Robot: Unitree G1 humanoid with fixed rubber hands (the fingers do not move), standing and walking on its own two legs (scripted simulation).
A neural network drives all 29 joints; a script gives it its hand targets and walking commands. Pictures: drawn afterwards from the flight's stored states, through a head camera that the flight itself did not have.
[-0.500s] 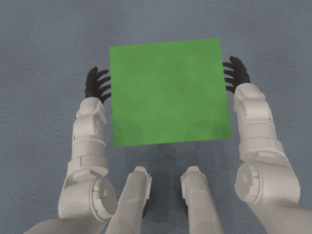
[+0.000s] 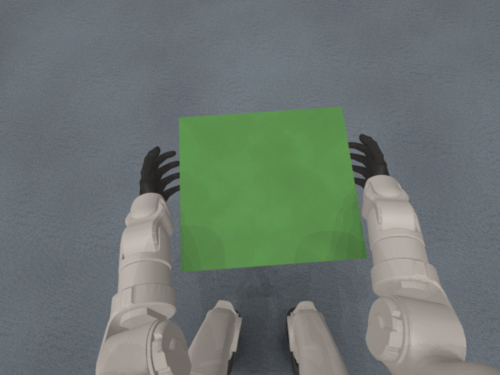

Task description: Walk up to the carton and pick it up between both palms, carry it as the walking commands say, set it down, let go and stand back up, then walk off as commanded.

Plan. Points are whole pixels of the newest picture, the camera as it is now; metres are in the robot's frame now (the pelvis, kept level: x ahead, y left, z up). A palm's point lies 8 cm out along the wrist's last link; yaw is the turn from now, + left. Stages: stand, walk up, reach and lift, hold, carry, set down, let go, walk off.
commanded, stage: reach and lift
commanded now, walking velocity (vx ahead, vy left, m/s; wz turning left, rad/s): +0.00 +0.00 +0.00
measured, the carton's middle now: (264, 196) +0.41 +0.01 -0.13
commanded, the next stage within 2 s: none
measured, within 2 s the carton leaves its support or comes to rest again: neither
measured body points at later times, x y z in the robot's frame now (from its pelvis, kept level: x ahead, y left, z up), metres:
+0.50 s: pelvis +0.02 +0.00 +0.06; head +0.15 -0.02 +0.49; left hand +0.36 +0.20 +0.03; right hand +0.40 -0.18 +0.01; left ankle +0.04 +0.14 -0.64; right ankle +0.06 -0.11 -0.64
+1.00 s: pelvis +0.04 +0.01 +0.10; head +0.08 -0.01 +0.54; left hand +0.35 +0.20 +0.09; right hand +0.38 -0.17 +0.08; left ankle +0.04 +0.14 -0.64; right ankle +0.06 -0.11 -0.64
